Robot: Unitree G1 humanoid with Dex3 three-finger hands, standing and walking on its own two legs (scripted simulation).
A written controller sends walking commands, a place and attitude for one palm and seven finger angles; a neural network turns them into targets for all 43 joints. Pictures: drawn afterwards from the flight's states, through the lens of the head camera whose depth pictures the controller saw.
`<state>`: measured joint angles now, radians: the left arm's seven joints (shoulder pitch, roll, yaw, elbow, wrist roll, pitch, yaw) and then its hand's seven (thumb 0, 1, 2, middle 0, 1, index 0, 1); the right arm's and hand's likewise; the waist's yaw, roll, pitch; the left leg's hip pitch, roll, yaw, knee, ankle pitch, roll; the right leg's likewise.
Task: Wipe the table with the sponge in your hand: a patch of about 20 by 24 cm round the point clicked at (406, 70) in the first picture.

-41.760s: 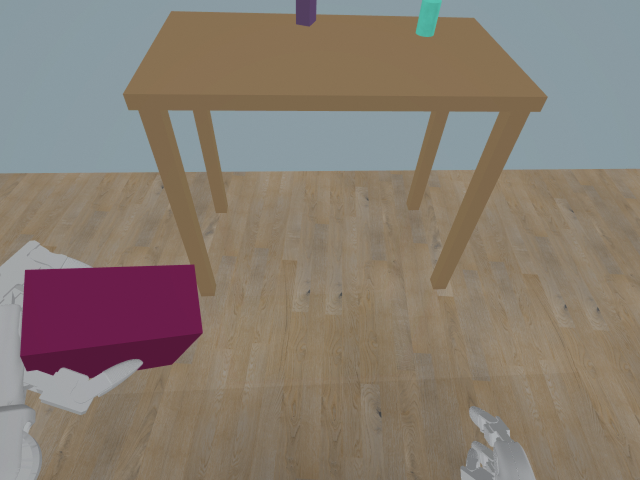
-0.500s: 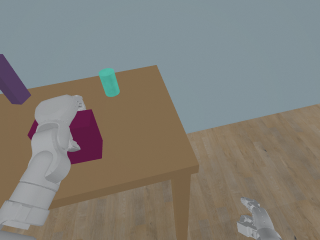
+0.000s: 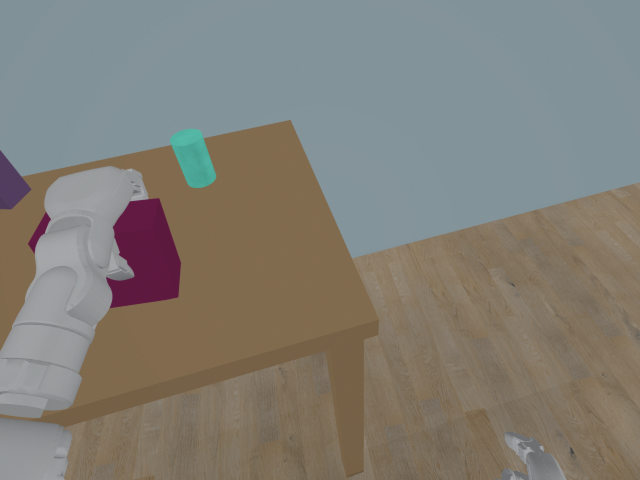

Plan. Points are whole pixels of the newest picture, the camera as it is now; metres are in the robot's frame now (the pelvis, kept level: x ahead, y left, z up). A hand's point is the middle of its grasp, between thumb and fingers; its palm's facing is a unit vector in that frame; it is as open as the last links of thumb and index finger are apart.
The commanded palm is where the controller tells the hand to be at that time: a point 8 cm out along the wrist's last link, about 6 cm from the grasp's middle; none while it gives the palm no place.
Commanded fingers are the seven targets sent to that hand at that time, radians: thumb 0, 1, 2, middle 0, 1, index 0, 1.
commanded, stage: wipe forward along the middle lane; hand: left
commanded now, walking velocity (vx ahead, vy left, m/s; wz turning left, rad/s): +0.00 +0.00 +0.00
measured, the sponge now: (121, 267) +0.35 +0.31 +0.09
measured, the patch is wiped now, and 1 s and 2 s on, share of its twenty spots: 1.00 1.00 1.00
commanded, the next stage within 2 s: slide back across to the first lane in 0.26 s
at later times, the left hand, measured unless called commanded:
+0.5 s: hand (111, 203) +0.41 +0.32 +0.15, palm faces -0.05 +0.00 -1.00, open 10.6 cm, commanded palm +0.38 +0.34 +0.19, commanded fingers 0.00 0.10 1.30 -1.20 -1.60 -1.20 -1.60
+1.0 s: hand (56, 208) +0.39 +0.39 +0.16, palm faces -0.06 +0.00 -1.00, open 10.6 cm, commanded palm +0.37 +0.39 +0.22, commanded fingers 0.00 0.10 1.30 -1.20 -1.60 -1.20 -1.60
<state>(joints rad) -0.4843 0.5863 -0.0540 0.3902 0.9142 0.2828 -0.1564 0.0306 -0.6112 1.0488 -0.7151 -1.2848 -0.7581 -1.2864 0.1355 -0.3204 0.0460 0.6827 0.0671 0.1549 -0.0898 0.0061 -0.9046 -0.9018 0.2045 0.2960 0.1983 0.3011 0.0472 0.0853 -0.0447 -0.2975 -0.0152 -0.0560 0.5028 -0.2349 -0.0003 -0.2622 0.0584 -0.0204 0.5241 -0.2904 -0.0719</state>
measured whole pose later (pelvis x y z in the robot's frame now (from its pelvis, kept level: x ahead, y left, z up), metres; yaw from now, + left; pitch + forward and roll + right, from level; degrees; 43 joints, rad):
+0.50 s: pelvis +0.01 +0.01 +0.00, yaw -1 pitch +4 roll +0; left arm -0.60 0.65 0.02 0.61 0.94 0.13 -0.13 0.02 -0.60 1.05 -0.70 -1.30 -0.75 -1.31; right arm 0.20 -0.32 0.02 0.67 0.07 0.19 -0.08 0.00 -0.90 -0.90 0.20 0.30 0.20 0.30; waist 0.00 0.08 -0.06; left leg -0.34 -0.02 -0.04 0.50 -0.25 0.01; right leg -0.30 0.06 0.00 0.50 -0.28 -0.06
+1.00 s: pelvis +0.03 +0.05 +0.01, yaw +1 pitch +4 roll -1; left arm -0.51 0.69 0.02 0.40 0.92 0.21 -0.21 0.00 -0.57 1.04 -0.68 -1.32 -0.72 -1.33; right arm 0.10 -0.31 0.03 0.64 0.07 0.18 -0.07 0.00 -0.90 -0.90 0.20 0.30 0.20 0.30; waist 0.05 0.08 -0.02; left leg -0.27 -0.07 -0.05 0.45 -0.25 0.05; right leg -0.20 0.01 -0.02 0.41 -0.28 -0.01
